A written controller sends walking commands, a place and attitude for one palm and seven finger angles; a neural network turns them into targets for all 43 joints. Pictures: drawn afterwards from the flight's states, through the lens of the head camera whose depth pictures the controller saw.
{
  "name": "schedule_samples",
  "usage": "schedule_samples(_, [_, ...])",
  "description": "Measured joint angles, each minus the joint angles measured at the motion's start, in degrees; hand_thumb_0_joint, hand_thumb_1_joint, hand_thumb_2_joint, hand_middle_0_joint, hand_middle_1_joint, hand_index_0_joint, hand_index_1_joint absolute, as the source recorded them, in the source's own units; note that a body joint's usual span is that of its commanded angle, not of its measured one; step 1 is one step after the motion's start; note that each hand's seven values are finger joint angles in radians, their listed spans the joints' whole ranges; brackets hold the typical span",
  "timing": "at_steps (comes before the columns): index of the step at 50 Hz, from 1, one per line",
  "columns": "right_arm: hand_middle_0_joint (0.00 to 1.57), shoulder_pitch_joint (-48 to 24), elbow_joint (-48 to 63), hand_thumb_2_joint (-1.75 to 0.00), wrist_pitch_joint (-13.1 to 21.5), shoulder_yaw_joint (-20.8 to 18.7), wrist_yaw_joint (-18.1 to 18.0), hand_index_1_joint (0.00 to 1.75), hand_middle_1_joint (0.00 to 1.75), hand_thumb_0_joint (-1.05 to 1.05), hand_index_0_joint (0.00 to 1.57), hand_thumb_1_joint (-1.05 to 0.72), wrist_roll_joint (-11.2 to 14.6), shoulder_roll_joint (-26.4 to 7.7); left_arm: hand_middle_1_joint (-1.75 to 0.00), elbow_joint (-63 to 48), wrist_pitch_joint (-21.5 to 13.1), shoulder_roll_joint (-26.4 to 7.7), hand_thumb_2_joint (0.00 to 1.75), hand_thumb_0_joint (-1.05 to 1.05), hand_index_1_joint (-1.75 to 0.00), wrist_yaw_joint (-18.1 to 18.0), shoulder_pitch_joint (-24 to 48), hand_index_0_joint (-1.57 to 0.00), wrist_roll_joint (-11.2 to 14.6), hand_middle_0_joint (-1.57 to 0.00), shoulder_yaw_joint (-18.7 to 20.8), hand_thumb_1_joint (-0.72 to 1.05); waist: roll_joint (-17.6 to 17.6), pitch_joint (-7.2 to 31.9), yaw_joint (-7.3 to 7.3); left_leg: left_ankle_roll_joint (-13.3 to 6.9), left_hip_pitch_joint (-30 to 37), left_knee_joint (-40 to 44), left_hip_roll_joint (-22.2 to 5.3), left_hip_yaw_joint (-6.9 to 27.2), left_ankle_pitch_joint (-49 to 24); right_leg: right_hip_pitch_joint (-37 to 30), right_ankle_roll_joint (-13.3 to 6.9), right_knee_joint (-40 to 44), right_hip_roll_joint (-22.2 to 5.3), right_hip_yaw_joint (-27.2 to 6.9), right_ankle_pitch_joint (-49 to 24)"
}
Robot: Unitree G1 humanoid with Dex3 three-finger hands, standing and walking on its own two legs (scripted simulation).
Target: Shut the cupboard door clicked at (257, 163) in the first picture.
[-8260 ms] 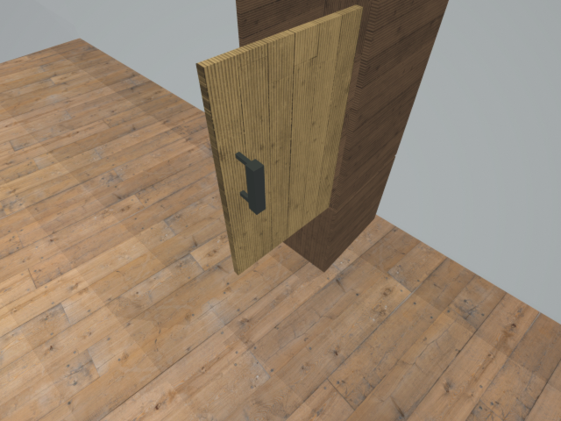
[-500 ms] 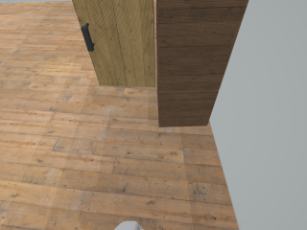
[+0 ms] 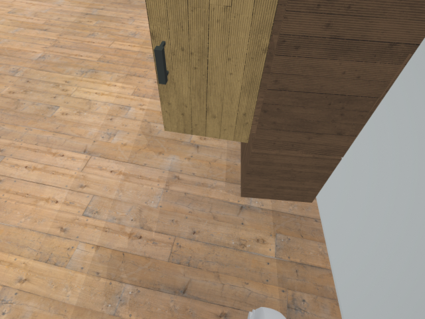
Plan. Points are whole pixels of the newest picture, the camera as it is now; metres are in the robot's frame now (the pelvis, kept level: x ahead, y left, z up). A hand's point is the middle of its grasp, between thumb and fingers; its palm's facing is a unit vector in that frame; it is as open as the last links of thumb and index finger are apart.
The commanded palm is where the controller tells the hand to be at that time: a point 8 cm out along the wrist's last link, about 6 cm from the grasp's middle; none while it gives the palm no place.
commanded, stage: take the last steps up to it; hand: left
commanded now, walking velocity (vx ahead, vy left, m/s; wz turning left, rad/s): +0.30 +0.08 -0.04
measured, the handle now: (163, 62) +0.85 +0.24 +0.01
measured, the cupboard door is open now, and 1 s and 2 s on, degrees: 85 85 85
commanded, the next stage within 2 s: come to a stop and stand still in 0.72 s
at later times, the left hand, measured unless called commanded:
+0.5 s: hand (133, 279) +0.22 +0.20 -0.16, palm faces +0.06 -0.98 -0.20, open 7.2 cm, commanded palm none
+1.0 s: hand (141, 202) +0.42 +0.23 -0.17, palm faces -0.02 -0.98 -0.22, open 7.3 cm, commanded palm none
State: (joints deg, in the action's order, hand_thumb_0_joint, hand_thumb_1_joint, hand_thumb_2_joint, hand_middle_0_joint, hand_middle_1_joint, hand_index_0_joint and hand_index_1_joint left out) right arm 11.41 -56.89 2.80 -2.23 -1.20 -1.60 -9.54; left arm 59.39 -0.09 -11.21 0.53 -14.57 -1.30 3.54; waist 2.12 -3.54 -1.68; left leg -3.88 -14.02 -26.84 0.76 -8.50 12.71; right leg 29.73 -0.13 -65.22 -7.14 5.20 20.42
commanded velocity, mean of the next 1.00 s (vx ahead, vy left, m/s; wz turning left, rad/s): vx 0.14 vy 0.04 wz -0.01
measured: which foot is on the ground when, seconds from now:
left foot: down 0.00-0.26, up 0.28-0.60, down 0.62-1.00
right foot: up 0.00-0.24, down 0.26-0.62, up 0.64-0.90, down 0.92-1.00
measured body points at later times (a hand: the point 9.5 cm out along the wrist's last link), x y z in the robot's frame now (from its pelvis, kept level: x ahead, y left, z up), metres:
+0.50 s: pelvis +0.18 +0.01 +0.01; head +0.20 +0.01 +0.46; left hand +0.21 +0.25 -0.14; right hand +0.19 -0.22 -0.15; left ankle +0.25 +0.15 -0.70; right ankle +0.15 -0.11 -0.74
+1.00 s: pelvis +0.35 +0.05 +0.00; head +0.36 +0.04 +0.45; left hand +0.42 +0.28 -0.15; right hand +0.35 -0.17 -0.17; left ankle +0.32 +0.16 -0.74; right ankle +0.36 -0.05 -0.74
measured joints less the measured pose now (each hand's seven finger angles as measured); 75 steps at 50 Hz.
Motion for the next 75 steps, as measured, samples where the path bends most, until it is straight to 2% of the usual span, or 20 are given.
schedule_samples(7, [0.20, 6.74, -3.80, -0.90, -0.53, 0.14, 0.72, 0.29, 0.30, 0.00, 0.20, -0.93, -0.38, -1.22, -0.30, -4.15, -0.28, 0.74, 0.90, 0.01, -0.30, 0.60, 6.47, -0.19, -0.07, -0.19, -0.18, 0.91, -1.14, 1.80, 2.03, -0.21, 8.21, 7.42, 2.09, -0.67, 0.70, -1.16, -0.07, 19.25, 0.95, 0.24, -5.43])
schedule_samples(12, [0.20, 10.96, -6.13, -0.90, -0.74, 0.56, 0.78, 0.29, 0.30, 0.01, 0.20, -0.92, -0.34, -0.85, -0.30, -5.50, -1.13, 0.76, 0.90, 0.01, -0.30, 0.84, 8.27, -0.19, -0.19, -0.19, -0.56, 0.91, -1.77, 1.81, 3.51, 1.15, 10.57, 3.35, 1.68, -1.19, 6.60, -9.01, -1.10, 31.36, 2.62, 0.60, -7.16])
schedule_samples(15, [0.20, 11.28, -7.49, -0.90, -1.70, 0.61, 1.15, 0.29, 0.30, 0.01, 0.20, -0.92, 0.19, -0.72, -0.30, -5.54, -3.13, 1.37, 0.90, 0.01, -0.30, 0.48, 8.17, -0.20, 0.06, -0.19, -0.81, 0.91, -3.24, 0.55, 3.81, 2.06, 3.65, -16.43, -0.11, 1.76, 14.20, -11.47, -2.45, 31.14, 3.96, 1.51, -5.83])
schedule_samples(18, [0.20, 9.70, -7.61, -0.90, -2.73, 0.14, 1.38, 0.29, 0.30, 0.01, 0.20, -0.91, 0.12, -0.75, -0.30, -4.79, -3.54, 2.32, 0.89, 0.00, -0.30, -0.23, 5.51, -0.20, 0.50, -0.19, -1.09, 0.91, -3.79, 0.35, 3.82, 3.19, -5.31, -31.08, -1.64, 4.62, 11.06, -15.21, -1.82, 34.94, 4.75, 2.26, -5.81])
schedule_samples(21, [0.20, 7.81, -6.24, -0.90, -2.95, -0.20, 1.73, 0.29, 0.30, 0.01, 0.20, -0.91, -0.01, -0.37, -0.30, -3.03, -3.71, 2.52, 0.89, 0.00, -0.30, -1.14, 2.27, -0.20, 0.84, -0.20, -0.02, 0.93, -3.27, 0.98, 3.65, 4.38, -11.02, -29.56, -4.36, 5.46, 6.04, -18.97, -1.35, 40.48, 5.10, 2.62, -7.02])
schedule_samples(24, [0.20, 5.86, -4.54, -0.90, -2.68, -0.48, 2.25, 0.29, 0.30, 0.01, 0.19, -0.91, 0.01, 0.09, -0.30, -0.88, -3.69, 1.25, 0.89, -0.01, -0.30, -0.78, -0.27, -0.20, 0.41, -0.20, 0.35, 0.95, -2.22, 1.32, 2.76, 5.04, -13.00, -20.61, -6.05, 5.28, 2.89, -21.92, -0.64, 43.72, 4.60, 2.72, -6.95])
schedule_samples(30, [0.20, 2.25, -1.73, -0.90, -1.01, -0.53, 2.84, 0.29, 0.30, 0.01, 0.19, -0.91, -0.08, -0.90, -0.30, 2.85, -2.43, 0.37, 0.89, 0.00, -0.30, 0.07, -5.36, -0.20, 0.13, -0.20, 0.34, 0.93, -1.39, 1.47, 0.45, 4.54, -8.46, -3.95, -5.14, 3.44, -0.71, -24.90, 2.43, 39.51, 2.21, 2.31, -0.53])
schedule_samples(32, [0.20, 1.19, -0.74, -0.90, 0.27, -0.51, 2.20, 0.29, 0.30, 0.01, 0.19, -0.91, -0.50, -1.40, -0.30, 3.51, -1.49, 0.29, 0.89, 0.00, -0.30, 0.12, -6.77, -0.20, 0.34, -0.20, 0.27, 0.92, -1.44, 1.44, 0.47, 3.07, -8.24, -4.78, -4.83, 3.06, -5.74, -21.18, 1.04, 28.33, 1.54, 1.04, 5.14])
schedule_samples(33, [0.20, 0.54, -0.46, -0.90, 0.51, -0.38, 1.76, 0.29, 0.30, 0.01, 0.19, -0.91, -0.62, -0.97, -0.30, 3.86, -0.89, -0.11, 0.89, 0.00, -0.30, -0.02, -6.66, -0.20, 0.34, -0.20, 0.19, 0.92, -0.51, 1.01, 0.49, 2.63, -8.30, -6.96, -4.32, 2.30, -4.07, -18.14, 0.06, 20.30, 1.45, -0.60, 7.57])
schedule_samples(35, [0.20, 0.30, -0.01, -0.90, 0.73, 0.10, 1.10, 0.29, 0.30, 0.01, 0.20, -0.91, -0.57, -0.19, -0.30, 4.21, -0.10, -0.55, 0.89, 0.01, -0.30, -0.21, -5.77, -0.20, 0.27, -0.20, 0.03, 0.92, 0.44, 1.04, 0.48, 2.15, -7.16, -7.49, -3.62, 1.15, -0.51, -11.61, -1.07, 6.92, 2.04, -2.06, 7.46])
schedule_samples(37, [0.20, 0.69, -0.22, -0.90, 0.74, 0.55, 0.56, 0.29, 0.30, 0.01, 0.20, -0.91, -0.46, 0.47, -0.30, 3.70, 0.07, -0.49, 0.89, 0.01, -0.30, -0.03, -4.23, -0.20, 0.16, -0.19, -0.05, 0.92, 0.53, 1.28, 0.44, 2.21, -5.06, -4.81, -2.93, 0.55, -0.14, -6.75, -1.24, 1.44, 2.20, -1.65, 4.56])
schedule_samples(42, [0.20, 2.36, -2.28, -0.90, 0.22, 0.76, 0.02, 0.29, 0.30, 0.00, 0.20, -0.94, -0.36, -0.05, -0.30, 0.53, -0.66, 1.30, 0.90, 0.01, -0.30, 0.16, -0.52, -0.19, 0.18, -0.19, -0.76, 0.91, -1.01, 1.86, 0.51, 1.81, 0.29, 1.77, -1.80, -0.12, -1.06, -4.27, -0.64, 13.16, 2.33, 0.38, 0.92])
schedule_samples(47, [0.20, 4.04, -4.66, -0.90, -1.32, 1.61, -0.10, 0.29, 0.30, 0.01, 0.20, -0.93, 0.31, 1.00, -0.30, -0.81, -1.83, 0.78, 0.90, 0.01, -0.30, -0.91, 1.84, -0.20, 0.29, -0.19, -1.28, 0.93, 0.07, 2.14, 1.18, 3.15, 2.07, -1.57, -0.76, -0.70, 3.46, -11.16, -0.46, 32.15, 3.15, -1.16, -7.29])
schedule_samples(53, [0.20, 3.55, -6.27, -0.90, -3.26, 1.42, -0.37, 0.29, 0.30, 0.01, 0.20, -0.92, 1.13, 1.37, -0.30, 0.50, -1.08, 1.74, 0.89, 0.01, -0.30, -1.67, 4.21, -0.20, 0.91, -0.20, -2.49, 0.93, -2.33, 2.30, 3.40, 4.48, 3.82, -0.66, -2.43, 0.41, 4.74, -13.47, -1.75, 33.77, 5.00, -0.08, -4.56])
schedule_samples(61, [0.20, 1.67, -4.55, -0.90, -5.68, -0.15, -0.85, 0.29, 0.30, 0.01, 0.20, -0.91, 1.36, 0.48, -0.30, -1.53, 0.56, 1.61, 0.89, 0.01, -0.30, -2.54, 7.19, -0.20, 0.57, -0.20, -1.30, 0.91, -0.99, -1.03, 2.57, 6.11, -0.50, -7.97, -2.09, 3.47, 10.68, -14.41, -1.26, 33.51, 4.65, 0.50, -4.38])
schedule_samples(63, [0.20, 1.30, -4.02, -0.90, -5.35, -0.31, -0.84, 0.29, 0.30, 0.01, 0.20, -0.91, 1.09, 0.08, -0.30, -1.54, 1.09, 1.20, 0.89, 0.01, -0.30, -2.44, 6.96, -0.20, 0.78, -0.20, -1.06, 0.91, -0.37, -1.28, 2.50, 4.95, 0.22, -4.37, -2.21, 2.90, 2.43, -14.06, -0.41, 32.25, 4.41, 0.29, -3.96])
schedule_samples(66, [0.20, 1.44, -3.05, -0.90, -4.92, -0.16, -0.90, 0.29, 0.30, 0.01, 0.20, -0.91, 0.30, 0.21, -0.30, -1.41, 2.78, 0.37, 0.89, 0.01, -0.30, -2.45, 5.89, -0.20, 0.97, -0.20, -0.63, 0.91, 0.76, -0.24, 2.20, 1.98, -0.10, -4.73, -1.75, 2.02, 3.76, -11.41, -0.01, 23.99, 4.88, -2.35, 3.35])
schedule_samples(70, [0.20, 1.12, -2.28, -0.90, -4.20, 0.65, -1.40, 0.29, 0.30, 0.01, 0.20, -0.91, -0.24, 0.61, -0.30, -1.12, 3.45, -0.24, 0.89, 0.01, -0.30, -2.15, 5.07, -0.20, 0.84, -0.20, -0.18, 0.91, 0.31, -0.02, 1.95, 1.52, -0.32, -2.50, -1.75, 2.66, 2.68, -10.21, -0.06, 14.88, 6.31, -4.75, 7.45])
schedule_samples(73, [0.20, 0.36, -2.54, -0.90, -3.77, 0.97, -1.20, 0.29, 0.30, 0.01, 0.20, -0.91, -0.04, 0.72, -0.30, -0.88, 3.01, -0.23, 0.89, 0.01, -0.30, -2.00, 4.05, -0.20, 0.95, -0.19, -0.58, 0.91, -0.52, 0.01, 1.42, 1.54, -0.42, -0.96, -1.81, 2.92, 1.29, -13.70, 0.17, 21.28, 5.98, -4.31, 6.01])
schedule_samples(75, [0.20, -0.02, -2.81, -0.90, -3.56, 0.90, -1.11, 0.29, 0.30, 0.01, 0.20, -0.91, 0.39, 0.79, -0.30, -0.69, 2.36, -0.35, 0.89, 0.01, -0.30, -1.97, 2.90, -0.20, 0.97, -0.19, -0.95, 0.91, -0.56, 0.38, 1.11, 1.83, -0.90, -1.16, -1.59, 2.71, 1.12, -17.52, 0.12, 30.34, 5.55, -4.40, -0.18])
